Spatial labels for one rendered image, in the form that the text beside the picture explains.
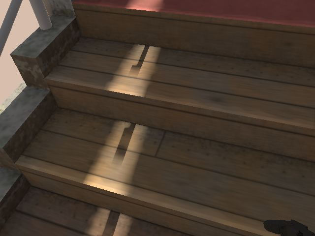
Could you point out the right robot hand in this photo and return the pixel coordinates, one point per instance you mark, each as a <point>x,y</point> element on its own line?
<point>287,228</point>

